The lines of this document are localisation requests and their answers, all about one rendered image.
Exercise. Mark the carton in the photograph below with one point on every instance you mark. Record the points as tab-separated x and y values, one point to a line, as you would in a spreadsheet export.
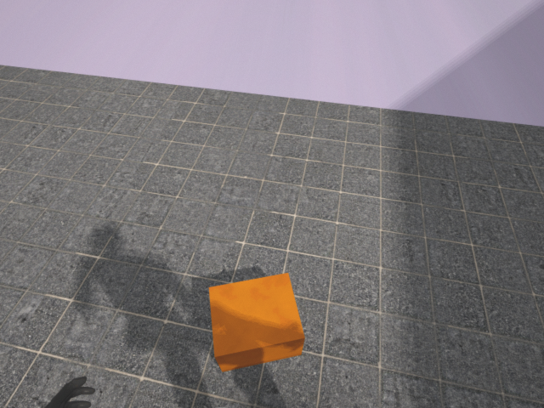
254	322

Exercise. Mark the robot left hand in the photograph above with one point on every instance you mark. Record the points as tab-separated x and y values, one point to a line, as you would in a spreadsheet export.
71	390

